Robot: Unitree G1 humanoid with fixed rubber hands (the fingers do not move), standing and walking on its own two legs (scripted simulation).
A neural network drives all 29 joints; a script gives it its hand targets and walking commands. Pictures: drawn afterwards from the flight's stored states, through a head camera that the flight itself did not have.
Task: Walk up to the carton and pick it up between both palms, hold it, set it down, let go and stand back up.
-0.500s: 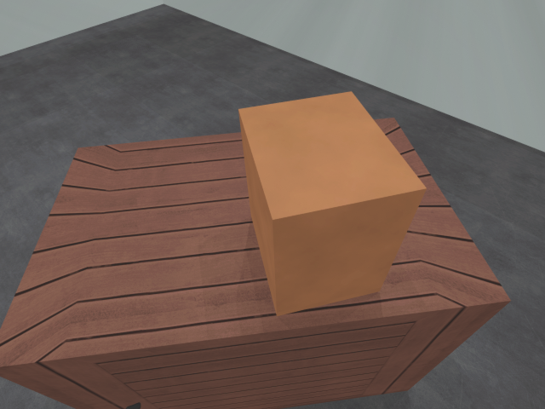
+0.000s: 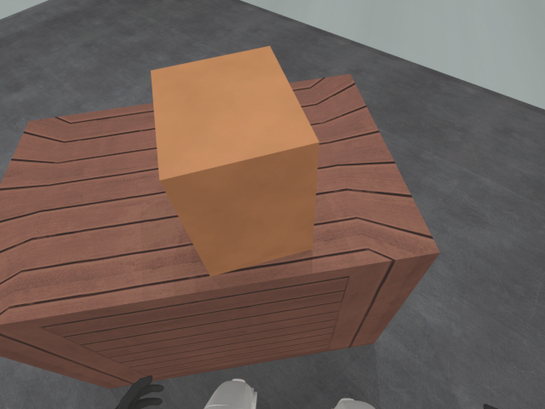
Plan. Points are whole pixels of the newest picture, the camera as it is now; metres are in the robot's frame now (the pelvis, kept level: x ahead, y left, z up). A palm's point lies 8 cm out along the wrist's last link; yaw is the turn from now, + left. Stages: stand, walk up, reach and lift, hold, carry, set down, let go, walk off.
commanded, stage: walk up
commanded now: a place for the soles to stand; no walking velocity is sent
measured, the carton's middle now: (238, 167) +0.50 +0.09 +0.04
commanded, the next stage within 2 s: none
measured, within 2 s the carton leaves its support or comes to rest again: neither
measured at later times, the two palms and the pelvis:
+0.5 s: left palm out of the picture -0.01 +0.25 -0.11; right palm out of the picture +0.08 -0.27 -0.09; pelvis -0.01 -0.03 +0.01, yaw +12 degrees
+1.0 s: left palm out of the picture +0.01 +0.26 -0.10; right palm out of the picture +0.14 -0.24 -0.10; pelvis +0.01 -0.01 +0.01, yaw +17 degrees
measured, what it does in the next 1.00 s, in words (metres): steps on the spot, turning left: left foot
